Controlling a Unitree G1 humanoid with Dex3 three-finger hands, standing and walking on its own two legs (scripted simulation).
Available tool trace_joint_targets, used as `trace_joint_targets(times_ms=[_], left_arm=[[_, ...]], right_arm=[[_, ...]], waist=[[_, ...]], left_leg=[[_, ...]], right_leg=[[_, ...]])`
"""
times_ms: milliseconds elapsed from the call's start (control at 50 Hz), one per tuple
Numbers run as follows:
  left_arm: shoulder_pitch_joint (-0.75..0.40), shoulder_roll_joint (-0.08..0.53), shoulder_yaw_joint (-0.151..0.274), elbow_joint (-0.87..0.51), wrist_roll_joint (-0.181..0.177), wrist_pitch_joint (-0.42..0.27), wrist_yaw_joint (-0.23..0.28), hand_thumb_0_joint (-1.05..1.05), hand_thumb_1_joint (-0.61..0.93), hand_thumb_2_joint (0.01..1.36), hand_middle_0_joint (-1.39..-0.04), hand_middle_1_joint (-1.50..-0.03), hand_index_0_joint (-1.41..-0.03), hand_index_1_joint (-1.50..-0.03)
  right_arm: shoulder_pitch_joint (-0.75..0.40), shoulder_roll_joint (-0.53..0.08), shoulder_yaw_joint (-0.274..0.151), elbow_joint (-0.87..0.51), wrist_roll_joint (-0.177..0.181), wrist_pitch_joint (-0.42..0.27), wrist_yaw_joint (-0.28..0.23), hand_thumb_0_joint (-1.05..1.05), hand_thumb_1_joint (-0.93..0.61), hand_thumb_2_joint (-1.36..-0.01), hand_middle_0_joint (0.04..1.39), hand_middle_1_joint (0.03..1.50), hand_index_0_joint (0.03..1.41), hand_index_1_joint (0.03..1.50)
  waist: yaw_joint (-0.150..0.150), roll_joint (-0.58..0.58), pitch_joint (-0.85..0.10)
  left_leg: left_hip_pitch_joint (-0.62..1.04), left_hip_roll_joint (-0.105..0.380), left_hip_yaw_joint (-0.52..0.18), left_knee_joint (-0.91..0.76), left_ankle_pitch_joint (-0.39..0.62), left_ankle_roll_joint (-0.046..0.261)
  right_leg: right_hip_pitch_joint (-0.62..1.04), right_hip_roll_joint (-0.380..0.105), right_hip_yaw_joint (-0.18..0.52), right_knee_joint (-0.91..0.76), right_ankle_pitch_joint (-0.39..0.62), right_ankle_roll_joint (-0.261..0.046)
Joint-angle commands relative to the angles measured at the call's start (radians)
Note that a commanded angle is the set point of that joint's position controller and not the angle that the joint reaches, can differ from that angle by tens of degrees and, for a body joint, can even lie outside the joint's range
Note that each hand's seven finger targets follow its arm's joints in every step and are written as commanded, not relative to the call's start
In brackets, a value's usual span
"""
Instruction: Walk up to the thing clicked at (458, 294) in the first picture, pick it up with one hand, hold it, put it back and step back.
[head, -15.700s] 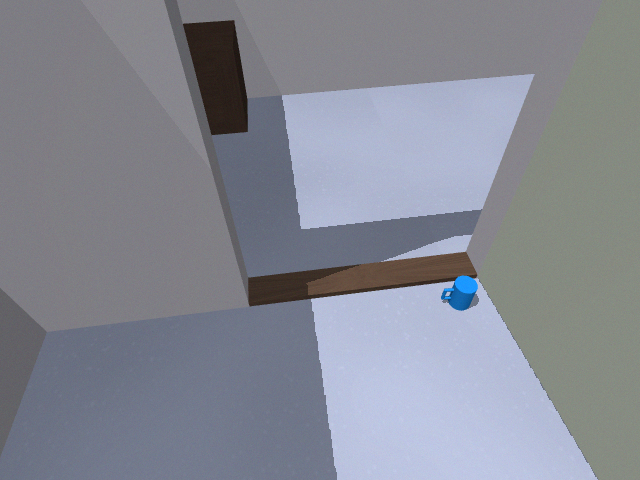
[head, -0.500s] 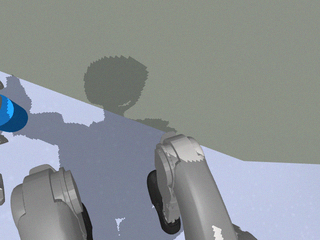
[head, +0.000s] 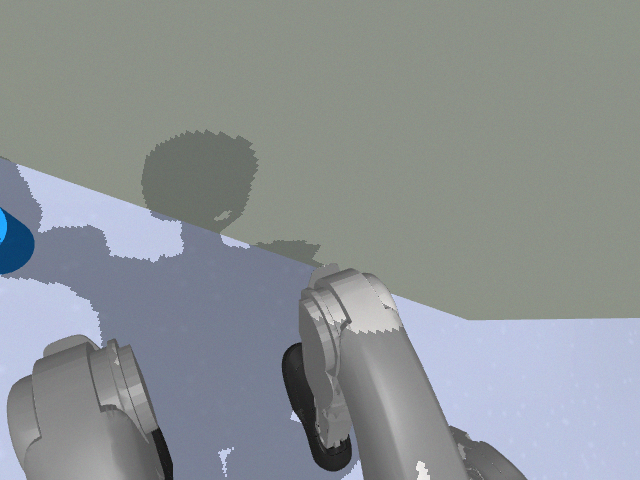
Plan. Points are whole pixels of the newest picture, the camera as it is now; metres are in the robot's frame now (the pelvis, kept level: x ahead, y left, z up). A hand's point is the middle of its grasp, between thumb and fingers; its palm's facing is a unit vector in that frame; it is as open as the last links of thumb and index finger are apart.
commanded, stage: close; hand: left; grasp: from above
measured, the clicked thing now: out of the picture +0.44 +0.30 -0.25
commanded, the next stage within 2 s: settle in 1.38 s
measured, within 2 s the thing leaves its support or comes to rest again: leaves its support in 1.90 s
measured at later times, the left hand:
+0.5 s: hand out of the picture +0.44 +0.30 -0.22, palm faces -0.45 -0.14 -0.88, open 12.8 cm
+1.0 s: hand out of the picture +0.44 +0.31 -0.21, palm faces -0.45 -0.13 -0.88, open 11.8 cm
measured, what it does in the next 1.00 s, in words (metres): stands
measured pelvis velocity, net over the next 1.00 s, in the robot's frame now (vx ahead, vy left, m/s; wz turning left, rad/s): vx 0.00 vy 0.00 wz -0.01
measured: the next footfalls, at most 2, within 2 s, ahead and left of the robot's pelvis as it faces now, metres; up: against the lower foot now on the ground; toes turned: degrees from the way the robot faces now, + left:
none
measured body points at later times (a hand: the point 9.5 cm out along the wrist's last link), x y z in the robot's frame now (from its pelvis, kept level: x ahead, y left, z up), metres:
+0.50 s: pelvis +0.00 +0.00 +0.00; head +0.25 +0.10 +0.36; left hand +0.46 +0.31 -0.16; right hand +0.04 -0.26 -0.08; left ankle +0.06 +0.13 -0.27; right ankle +0.11 -0.12 -0.27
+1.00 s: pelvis +0.00 +0.00 +0.00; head +0.25 +0.10 +0.36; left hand +0.46 +0.31 -0.16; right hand +0.04 -0.26 -0.08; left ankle +0.06 +0.13 -0.27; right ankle +0.11 -0.12 -0.27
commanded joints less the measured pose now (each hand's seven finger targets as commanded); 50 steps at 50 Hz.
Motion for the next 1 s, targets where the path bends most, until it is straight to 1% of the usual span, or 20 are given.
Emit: trace_joint_targets(times_ms=[0,40,60,80,100,120,220,260,320,360,420,480,540,560,600,620,640,720,840,980], left_arm=[[-0.235,0.174,-0.028,-0.077,-0.027,0.001,0.006,0.0,-0.365,0.954,-0.124,-1.085,-0.151,-1.056],[-0.213,0.228,0.011,-0.058,-0.023,0.001,0.008,0.0,-0.306,0.962,-0.167,-1.09,-0.194,-1.06],[-0.199,0.228,0.004,-0.065,-0.024,-0.001,0.005,0.0,-0.316,0.963,-0.172,-1.077,-0.195,-1.052],[-0.202,0.227,0.01,-0.046,-0.03,-0.004,0.005,0.0,-0.295,0.959,-0.185,-1.081,-0.209,-1.054],[-0.212,0.203,-0.012,-0.042,-0.034,-0.008,0.0,0.0,-0.283,0.959,-0.18,-1.098,-0.209,-1.066],[-0.217,0.231,0.002,-0.077,-0.038,-0.016,0.002,0.0,-0.295,0.956,-0.174,-1.102,-0.204,-1.07],[-0.236,0.228,-0.026,-0.071,-0.031,-0.032,-0.005,0.0,-0.276,0.932,-0.188,-1.079,-0.217,-1.047],[-0.222,0.265,-0.004,-0.079,-0.031,-0.035,0.0,0.0,-0.266,0.949,-0.202,-1.078,-0.228,-1.05],[-0.217,0.237,-0.011,-0.076,-0.024,-0.038,0.009,0.0,-0.238,0.974,-0.224,-1.089,-0.248,-1.063],[-0.242,0.224,-0.036,-0.061,-0.015,-0.04,0.009,0.0,-0.227,0.938,-0.228,-1.067,-0.255,-1.038],[-0.243,0.257,-0.018,-0.074,-0.012,-0.042,0.015,0.0,-0.193,0.923,-0.26,-1.039,-0.284,-1.012],[-0.236,0.248,-0.016,-0.071,-0.003,-0.038,0.02,0.0,-0.156,0.931,-0.291,-1.038,-0.313,-1.013],[-0.245,0.219,-0.047,-0.047,0.004,-0.03,0.018,0.0,-0.119,0.91,-0.31,-1.043,-0.339,-1.012],[-0.243,0.241,-0.02,-0.072,0.003,-0.03,0.023,0.0,-0.11,0.919,-0.314,-1.046,-0.342,-1.016],[-0.229,0.231,-0.029,-0.042,-0.002,-0.024,0.024,0.0,-0.083,0.923,-0.339,-1.049,-0.367,-1.019],[-0.246,0.201,-0.058,-0.071,-0.001,-0.025,0.021,0.0,-0.084,0.924,-0.341,-1.044,-0.367,-1.015],[-0.252,0.229,-0.027,-0.058,-0.002,-0.02,0.026,0.0,-0.076,0.909,-0.338,-1.038,-0.368,-1.006],[-0.244,0.231,-0.032,-0.062,-0.014,-0.015,0.019,0.0,-0.061,0.893,-0.358,-1.019,-0.386,-0.989],[-0.245,0.221,-0.036,-0.047,-0.021,-0.018,0.005,0.0,0.011,0.885,-0.416,-1.01,-0.444,-0.98],[-0.241,0.222,-0.047,-0.073,-0.033,-0.021,-0.004,0.0,0.03,0.901,-0.443,-0.998,-0.465,-0.974]], right_arm=[[0.196,-0.297,-0.081,-0.005,0.004,-0.011,-0.005,0.0,-0.889,-0.896,0.2,0.3,0.2,0.3],[0.225,-0.304,-0.075,0.009,-0.002,-0.009,-0.004,0.0,-0.889,-0.896,0.2,0.3,0.2,0.3],[0.22,-0.302,-0.076,0.008,0.004,-0.008,-0.005,0.0,-0.892,-0.898,0.2,0.3,0.2,0.3],[0.227,-0.293,-0.063,0.01,0.0,-0.007,-0.002,0.0,-0.893,-0.898,0.2,0.3,0.2,0.3],[0.217,-0.287,-0.06,0.007,0.001,-0.008,-0.003,0.0,-0.891,-0.897,0.2,0.3,0.2,0.3],[0.219,-0.304,-0.068,0.01,0.002,-0.004,-0.008,0.0,-0.892,-0.898,0.2,0.3,0.2,0.3],[0.22,-0.301,-0.057,0.009,-0.004,-0.004,-0.014,0.0,-0.891,-0.897,0.2,0.3,0.2,0.3],[0.213,-0.289,-0.048,0.012,0.003,0.001,-0.017,0.0,-0.892,-0.898,0.2,0.3,0.2,0.3],[0.224,-0.293,-0.052,0.016,-0.002,0.003,-0.019,0.0,-0.891,-0.898,0.2,0.3,0.2,0.3],[0.212,-0.291,-0.041,0.007,-0.003,-0.002,-0.015,0.0,-0.892,-0.898,0.2,0.3,0.2,0.3],[0.214,-0.306,-0.049,0.011,-0.006,-0.003,-0.018,0.0,-0.89,-0.898,0.199,0.3,0.199,0.3],[0.211,-0.302,-0.048,0.008,-0.01,-0.004,-0.015,0.0,-0.891,-0.899,0.199,0.3,0.199,0.3],[0.193,-0.311,-0.054,-0.001,-0.011,-0.015,-0.011,0.0,-0.892,-0.899,0.199,0.3,0.199,0.3],[0.201,-0.311,-0.053,0.0,-0.013,-0.012,-0.011,0.0,-0.891,-0.899,0.199,0.3,0.199,0.3],[0.191,-0.308,-0.053,0.001,-0.008,-0.014,-0.013,0.0,-0.893,-0.899,0.199,0.3,0.199,0.3],[0.193,-0.31,-0.059,-0.006,-0.01,-0.017,-0.012,0.0,-0.894,-0.9,0.199,0.3,0.199,0.3],[0.214,-0.304,-0.048,0.003,-0.015,-0.016,-0.009,0.0,-0.892,-0.899,0.199,0.3,0.199,0.3],[0.211,-0.303,-0.049,0.006,-0.008,-0.015,-0.01,0.0,-0.893,-0.899,0.199,0.3,0.199,0.3],[0.21,-0.303,-0.044,-0.006,-0.009,-0.021,-0.007,0.0,-0.895,-0.9,0.199,0.3,0.199,0.3],[0.216,-0.3,-0.048,-0.008,-0.005,-0.013,-0.016,0.0,-0.896,-0.901,0.199,0.3,0.199,0.3]], waist=[[-0.034,0.365,-0.581],[-0.035,0.341,-0.597],[-0.028,0.342,-0.606],[-0.036,0.329,-0.594],[-0.047,0.316,-0.577],[-0.034,0.342,-0.618],[-0.045,0.331,-0.597],[-0.02,0.341,-0.618],[-0.029,0.364,-0.622],[-0.05,0.343,-0.57],[-0.04,0.365,-0.583],[-0.034,0.384,-0.575],[-0.053,0.37,-0.529],[-0.041,0.376,-0.565],[-0.039,0.366,-0.543],[-0.045,0.374,-0.559],[-0.054,0.351,-0.571],[-0.044,0.351,-0.589],[-0.051,0.348,-0.543],[-0.044,0.336,-0.587]], left_leg=[[0.437,-0.001,0.11,-0.257,0.151,0.045],[0.441,-0.003,0.109,-0.25,0.173,0.047],[0.448,-0.001,0.109,-0.249,0.19,0.045],[0.431,-0.002,0.11,-0.244,0.183,0.049],[0.418,-0.001,0.108,-0.24,0.16,0.051],[0.438,0.001,0.106,-0.252,0.183,0.048],[0.405,-0.001,0.112,-0.231,0.158,0.053],[0.408,0.001,0.112,-0.233,0.163,0.051],[0.438,0.003,0.106,-0.246,0.186,0.042],[0.416,0.001,0.102,-0.234,0.155,0.046],[0.423,0.0,0.1,-0.252,0.145,0.044],[0.438,0.002,0.098,-0.263,0.149,0.036],[0.421,0.002,0.097,-0.257,0.111,0.039],[0.435,0.0,0.096,-0.265,0.134,0.038],[0.414,0.001,0.095,-0.265,0.105,0.038],[0.425,0.001,0.106,-0.252,0.125,0.042],[0.425,0.0,0.102,-0.247,0.144,0.044],[0.428,0.003,0.101,-0.244,0.171,0.043],[0.42,0.0,0.094,-0.259,0.127,0.042],[0.407,-0.003,0.109,-0.243,0.143,0.049]], right_leg=[[0.307,0.032,-0.123,-0.228,0.202,-0.08],[0.339,0.029,-0.126,-0.227,0.222,-0.075],[0.354,0.033,-0.122,-0.228,0.236,-0.076],[0.357,0.031,-0.123,-0.23,0.232,-0.074],[0.345,0.032,-0.121,-0.231,0.217,-0.073],[0.369,0.036,-0.122,-0.239,0.232,-0.074],[0.367,0.038,-0.113,-0.244,0.22,-0.069],[0.382,0.039,-0.11,-0.242,0.221,-0.072],[0.382,0.041,-0.123,-0.231,0.244,-0.077],[0.33,0.038,-0.132,-0.225,0.22,-0.075],[0.338,0.041,-0.132,-0.233,0.203,-0.078],[0.328,0.041,-0.14,-0.226,0.203,-0.08],[0.293,0.039,-0.14,-0.219,0.179,-0.08],[0.308,0.039,-0.141,-0.227,0.192,-0.08],[0.292,0.038,-0.138,-0.228,0.168,-0.081],[0.311,0.043,-0.126,-0.237,0.186,-0.079],[0.322,0.038,-0.136,-0.237,0.207,-0.074],[0.342,0.041,-0.128,-0.234,0.232,-0.074],[0.308,0.032,-0.138,-0.229,0.186,-0.077],[0.356,0.037,-0.116,-0.248,0.203,-0.072]])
